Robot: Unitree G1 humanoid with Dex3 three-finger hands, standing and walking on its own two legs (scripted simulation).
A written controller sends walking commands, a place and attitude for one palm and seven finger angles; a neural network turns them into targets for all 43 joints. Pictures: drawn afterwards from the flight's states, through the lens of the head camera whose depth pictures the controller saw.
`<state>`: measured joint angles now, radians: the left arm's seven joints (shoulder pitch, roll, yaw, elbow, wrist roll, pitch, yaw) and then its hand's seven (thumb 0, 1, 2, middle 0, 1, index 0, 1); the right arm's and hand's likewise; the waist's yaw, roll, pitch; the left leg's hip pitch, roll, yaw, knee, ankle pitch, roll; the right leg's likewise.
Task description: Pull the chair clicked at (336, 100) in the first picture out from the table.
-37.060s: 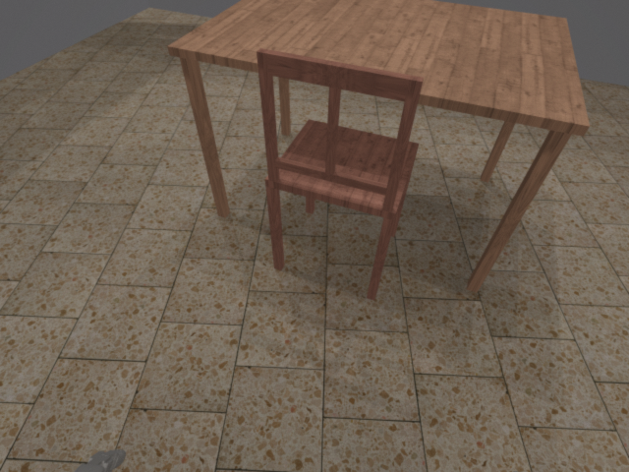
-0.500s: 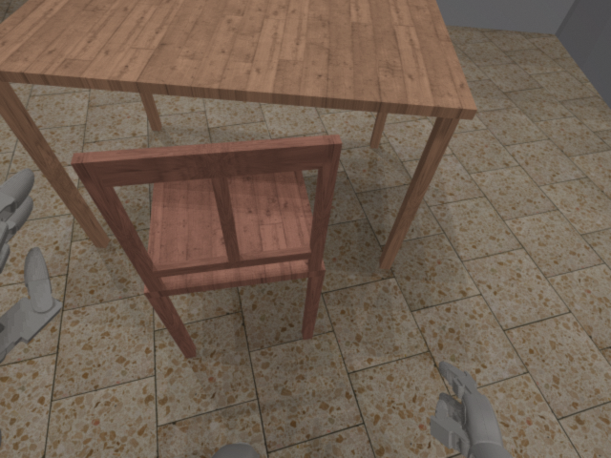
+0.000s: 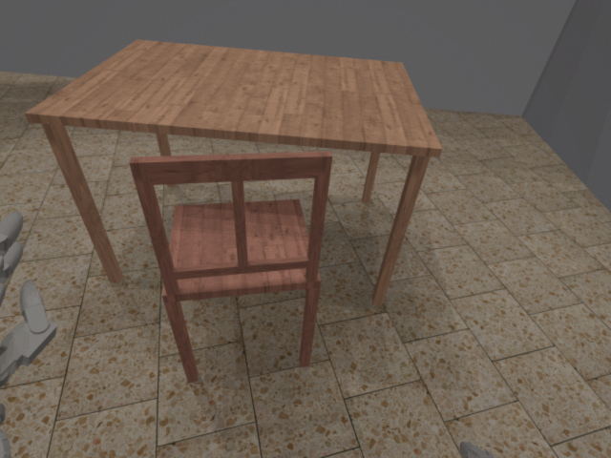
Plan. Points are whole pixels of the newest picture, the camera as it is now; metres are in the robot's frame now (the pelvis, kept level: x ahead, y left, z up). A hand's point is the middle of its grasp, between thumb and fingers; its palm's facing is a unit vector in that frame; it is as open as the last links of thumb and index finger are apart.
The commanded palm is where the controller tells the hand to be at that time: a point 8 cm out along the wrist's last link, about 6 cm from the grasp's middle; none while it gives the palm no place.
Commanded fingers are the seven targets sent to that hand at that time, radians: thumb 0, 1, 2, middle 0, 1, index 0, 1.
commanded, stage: stop stepping back and stand still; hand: left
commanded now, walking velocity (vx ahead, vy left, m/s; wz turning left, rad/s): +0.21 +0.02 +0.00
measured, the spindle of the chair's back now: (240, 225) +0.64 +0.18 -0.09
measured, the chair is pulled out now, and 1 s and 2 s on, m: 0.17 0.17 0.17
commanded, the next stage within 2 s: let the arm hang, fingers relaxed in 1.44 s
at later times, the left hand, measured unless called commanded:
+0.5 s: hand (9, 388) +0.14 +0.28 +0.14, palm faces +0.45 -0.83 -0.33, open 7.5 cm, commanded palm +0.08 +0.32 +0.18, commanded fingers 0.00 0.90 0.90 -0.20 -0.30 -0.20 -0.30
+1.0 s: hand (8, 344) +0.17 +0.30 +0.16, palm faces +0.42 -0.80 -0.43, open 7.5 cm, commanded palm +0.11 +0.33 +0.18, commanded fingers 0.00 0.90 0.90 -0.20 -0.30 -0.20 -0.30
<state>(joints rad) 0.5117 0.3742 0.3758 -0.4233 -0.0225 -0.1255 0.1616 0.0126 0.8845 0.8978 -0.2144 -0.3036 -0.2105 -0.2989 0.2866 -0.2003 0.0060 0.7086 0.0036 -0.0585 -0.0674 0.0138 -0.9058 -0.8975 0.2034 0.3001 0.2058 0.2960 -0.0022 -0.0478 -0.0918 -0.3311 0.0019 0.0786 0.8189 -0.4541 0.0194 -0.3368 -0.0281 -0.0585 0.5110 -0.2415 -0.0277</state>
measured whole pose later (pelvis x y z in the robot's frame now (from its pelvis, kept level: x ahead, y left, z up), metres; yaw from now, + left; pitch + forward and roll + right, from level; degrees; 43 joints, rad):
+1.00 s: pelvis -0.04 +0.03 +0.00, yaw -1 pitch -2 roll +0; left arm 0.49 0.39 0.40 -0.45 -0.02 -0.16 0.15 0.02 0.89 0.90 -0.21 -0.30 -0.21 -0.30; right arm 0.23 -0.18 0.02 0.65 0.01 -0.15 -0.07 0.01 -0.91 -0.90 0.20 0.30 0.20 0.30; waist 0.01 -0.03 0.04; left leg -0.21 -0.02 0.06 0.46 -0.22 0.05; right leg -0.18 -0.02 -0.02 0.46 -0.24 0.02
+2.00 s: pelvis -0.04 +0.02 +0.01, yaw +0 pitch +0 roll -1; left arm 0.31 0.22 0.00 1.02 0.01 0.02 0.01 -0.01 0.97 0.90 -0.21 -0.30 -0.20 -0.30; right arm 0.31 -0.18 0.01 1.03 -0.02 0.02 -0.01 0.01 -0.91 -0.90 0.20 0.30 0.20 0.30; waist -0.01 -0.03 0.05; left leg -0.24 0.00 0.02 0.44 -0.19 0.03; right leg -0.18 0.00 -0.05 0.39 -0.20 -0.01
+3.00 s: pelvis -0.04 +0.01 +0.01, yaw -1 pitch -1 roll +0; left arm 0.29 0.13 -0.01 1.15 0.01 -0.01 0.03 0.00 0.91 0.90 -0.20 -0.30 -0.20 -0.30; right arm 0.30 -0.12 -0.01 1.15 -0.02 -0.01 -0.03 0.00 -0.91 -0.90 0.20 0.30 0.20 0.30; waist -0.02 0.01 0.03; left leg -0.17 0.01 0.05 0.36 -0.16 0.01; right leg -0.15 0.01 -0.03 0.37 -0.20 -0.02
